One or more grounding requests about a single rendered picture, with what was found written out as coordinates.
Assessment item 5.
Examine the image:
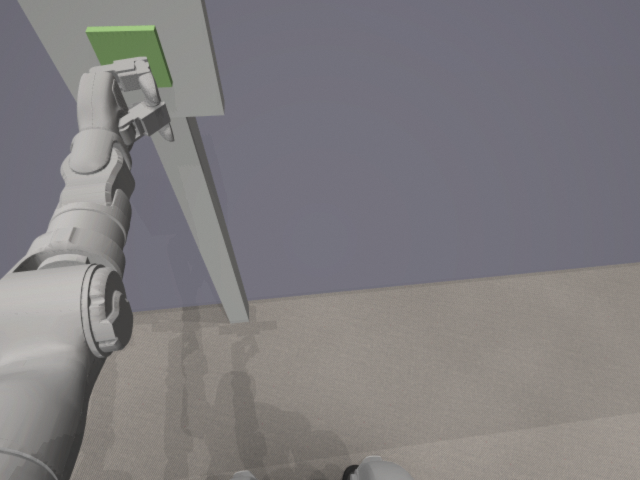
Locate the button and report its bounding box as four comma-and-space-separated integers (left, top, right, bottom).
86, 25, 173, 88

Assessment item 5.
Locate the panel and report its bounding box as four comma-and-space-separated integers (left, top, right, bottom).
17, 0, 249, 324

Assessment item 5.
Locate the right robot shin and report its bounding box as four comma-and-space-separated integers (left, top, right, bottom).
357, 456, 383, 469

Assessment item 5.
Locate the robot left upper arm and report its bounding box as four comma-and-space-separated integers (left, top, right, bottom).
0, 263, 133, 480

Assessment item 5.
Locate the left robot hand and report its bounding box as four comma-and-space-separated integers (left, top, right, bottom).
77, 57, 174, 152

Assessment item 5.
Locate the robot left forearm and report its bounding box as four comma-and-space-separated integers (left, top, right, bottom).
6, 129, 135, 279

